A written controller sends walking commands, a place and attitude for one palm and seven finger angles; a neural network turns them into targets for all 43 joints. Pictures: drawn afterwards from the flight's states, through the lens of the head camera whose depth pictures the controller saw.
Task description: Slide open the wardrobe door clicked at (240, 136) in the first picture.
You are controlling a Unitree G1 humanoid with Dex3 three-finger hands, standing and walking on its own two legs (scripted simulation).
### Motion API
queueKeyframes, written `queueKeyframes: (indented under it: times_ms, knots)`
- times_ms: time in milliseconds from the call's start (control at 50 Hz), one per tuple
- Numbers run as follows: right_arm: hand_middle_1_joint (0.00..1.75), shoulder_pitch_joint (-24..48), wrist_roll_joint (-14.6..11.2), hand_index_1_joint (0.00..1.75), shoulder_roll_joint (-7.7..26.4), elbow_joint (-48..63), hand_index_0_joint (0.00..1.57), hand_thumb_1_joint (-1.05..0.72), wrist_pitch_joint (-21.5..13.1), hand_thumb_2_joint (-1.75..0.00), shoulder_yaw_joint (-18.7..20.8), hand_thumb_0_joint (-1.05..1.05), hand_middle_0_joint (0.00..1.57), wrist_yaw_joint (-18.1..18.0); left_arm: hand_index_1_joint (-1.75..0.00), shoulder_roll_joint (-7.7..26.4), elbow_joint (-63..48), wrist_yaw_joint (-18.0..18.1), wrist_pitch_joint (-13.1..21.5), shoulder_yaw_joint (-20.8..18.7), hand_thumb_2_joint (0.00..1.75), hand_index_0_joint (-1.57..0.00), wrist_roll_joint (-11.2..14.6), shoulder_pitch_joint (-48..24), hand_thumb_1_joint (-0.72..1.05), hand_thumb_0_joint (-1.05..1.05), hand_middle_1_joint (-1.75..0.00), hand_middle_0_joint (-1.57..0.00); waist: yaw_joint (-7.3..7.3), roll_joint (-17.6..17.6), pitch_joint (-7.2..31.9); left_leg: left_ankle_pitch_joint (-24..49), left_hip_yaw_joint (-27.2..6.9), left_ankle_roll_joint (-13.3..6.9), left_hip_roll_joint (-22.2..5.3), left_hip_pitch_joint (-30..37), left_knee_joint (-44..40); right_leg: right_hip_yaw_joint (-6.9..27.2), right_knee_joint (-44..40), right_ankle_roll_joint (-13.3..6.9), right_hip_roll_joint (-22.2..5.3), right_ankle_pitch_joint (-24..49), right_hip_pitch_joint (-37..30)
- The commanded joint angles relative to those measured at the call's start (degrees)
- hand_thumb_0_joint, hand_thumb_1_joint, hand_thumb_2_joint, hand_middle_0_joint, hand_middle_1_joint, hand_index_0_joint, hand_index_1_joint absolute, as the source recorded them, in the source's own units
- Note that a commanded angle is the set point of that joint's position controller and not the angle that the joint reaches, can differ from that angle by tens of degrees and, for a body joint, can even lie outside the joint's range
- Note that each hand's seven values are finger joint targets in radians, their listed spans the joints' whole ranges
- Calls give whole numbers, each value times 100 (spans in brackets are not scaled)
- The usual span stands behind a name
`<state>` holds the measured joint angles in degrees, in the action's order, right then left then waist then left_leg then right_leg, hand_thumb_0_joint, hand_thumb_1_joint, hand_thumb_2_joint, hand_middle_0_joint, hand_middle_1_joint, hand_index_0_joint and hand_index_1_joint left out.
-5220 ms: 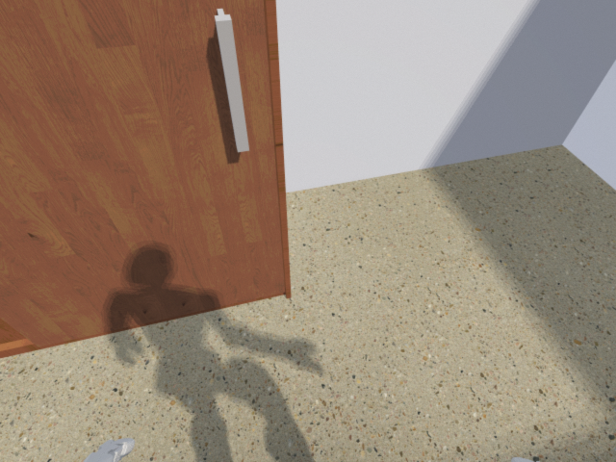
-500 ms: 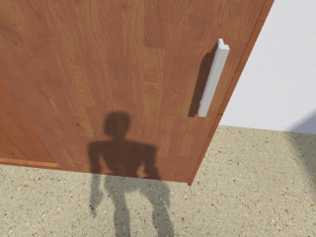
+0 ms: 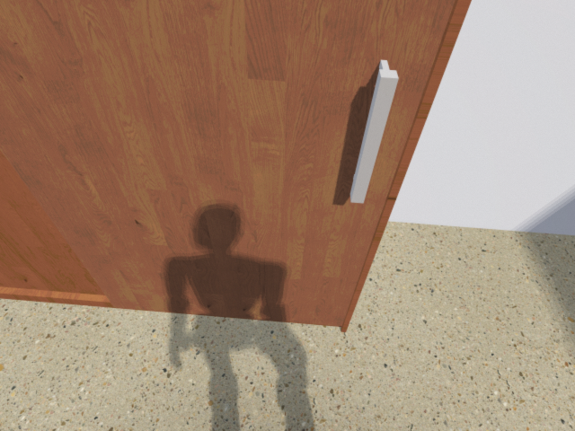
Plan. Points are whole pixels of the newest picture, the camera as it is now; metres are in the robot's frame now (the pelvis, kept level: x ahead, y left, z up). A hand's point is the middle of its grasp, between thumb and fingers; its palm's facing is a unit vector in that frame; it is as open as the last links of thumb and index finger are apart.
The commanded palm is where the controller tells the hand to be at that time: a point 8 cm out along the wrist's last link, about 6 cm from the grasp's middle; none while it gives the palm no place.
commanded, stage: come to a stop and stand still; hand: right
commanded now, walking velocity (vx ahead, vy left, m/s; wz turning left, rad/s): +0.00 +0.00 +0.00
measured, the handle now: (369, 138) +0.57 -0.10 +0.11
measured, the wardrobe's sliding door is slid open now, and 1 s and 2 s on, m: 0.00 0.00 0.00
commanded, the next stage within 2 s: look again from close up in 0.70 s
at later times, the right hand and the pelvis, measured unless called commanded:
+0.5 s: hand out of the picture +0.00 -0.20 -0.17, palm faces -0.01 +0.98 -0.20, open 7.4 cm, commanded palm none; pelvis +0.00 -0.02 +0.00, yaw +1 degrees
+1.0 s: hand out of the picture +0.02 -0.18 -0.17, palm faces -0.01 +0.98 -0.20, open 7.4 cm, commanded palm none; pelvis +0.01 -0.01 +0.01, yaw +1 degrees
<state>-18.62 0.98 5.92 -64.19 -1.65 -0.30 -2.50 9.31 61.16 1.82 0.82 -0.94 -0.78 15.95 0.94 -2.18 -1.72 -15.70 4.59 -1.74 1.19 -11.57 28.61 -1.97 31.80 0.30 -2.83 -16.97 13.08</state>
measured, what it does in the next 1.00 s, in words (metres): stands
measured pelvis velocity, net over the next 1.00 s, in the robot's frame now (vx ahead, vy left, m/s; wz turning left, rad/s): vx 0.01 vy -0.01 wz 0.02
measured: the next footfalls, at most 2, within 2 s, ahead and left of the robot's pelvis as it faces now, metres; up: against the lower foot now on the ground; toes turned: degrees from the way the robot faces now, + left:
none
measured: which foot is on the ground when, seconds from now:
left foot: down 0.00-1.00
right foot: down 0.00-1.00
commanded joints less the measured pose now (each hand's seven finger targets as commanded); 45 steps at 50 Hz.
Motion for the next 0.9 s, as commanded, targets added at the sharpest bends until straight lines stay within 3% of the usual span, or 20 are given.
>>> queueKeyframes:
  times_ms: [0,40,100,140,240,360,500,620,880]
  knots:
    - [30,-100,-5,30,623,367,20,-90,5,-90,120,0,20,-21,-30,406,-213,-17,123,24,90,-20,-43,442,90,0,-30,-20,-76,-549,-328,19,-562,-89,-500,-163,-358,660,-1101,-273,-490,504,433]
    - [30,-216,10,30,648,339,20,-90,44,-90,94,0,20,16,-30,451,-295,-10,102,34,90,-20,-27,306,90,0,-30,-20,-152,-304,-648,-83,-565,-59,-473,-177,-395,717,-1371,-291,-445,-183,726]
    - [30,-212,7,30,693,361,20,-90,53,-90,82,0,20,36,-30,500,-295,-13,114,43,90,-20,-29,403,90,0,-30,-20,-154,96,-593,-22,-563,-43,-518,-102,-397,739,-1479,-307,-405,-352,712]
    - [30,-204,5,30,718,379,20,-90,65,-90,71,0,20,46,-30,551,-274,-20,107,40,90,-20,-30,396,90,0,-30,-20,-160,176,-613,-96,-565,-35,-534,-130,-423,761,-1555,-314,-387,-587,731]
    - [30,-173,-2,30,795,424,20,-90,68,-90,69,0,20,56,-30,588,-217,-29,121,41,90,-20,-27,403,90,0,-30,-20,-160,114,-391,72,-555,-23,-584,-39,-397,747,-1576,-333,-383,-473,582]
    - [30,-143,-6,30,846,407,20,-90,33,-90,80,0,20,44,-30,545,-106,-20,161,51,90,-20,-10,452,90,0,-30,-20,-142,198,-36,518,-609,-13,-653,69,-398,569,-1284,-331,-361,542,164]
    - [30,-143,-11,30,886,309,20,-90,15,-90,84,0,20,28,-30,539,26,-3,169,54,90,-20,9,374,90,0,-30,-20,-120,158,-65,884,-682,-8,-719,2,-425,391,-1086,-289,-335,1131,-94]
    - [30,-118,-8,30,886,262,20,-90,22,-90,72,0,20,30,-30,528,87,-1,137,58,90,-20,13,251,90,0,-30,-20,-114,206,-263,787,-752,-18,-722,-100,-519,374,-1115,-259,-322,919,-62]
    - [30,1,-7,30,1021,319,20,-90,-10,-90,116,0,20,45,-30,644,96,-2,141,39,90,-20,7,91,90,0,-30,-20,-112,210,-21,1138,-788,-46,-760,59,-557,331,-1043,-226,-346,1173,-220]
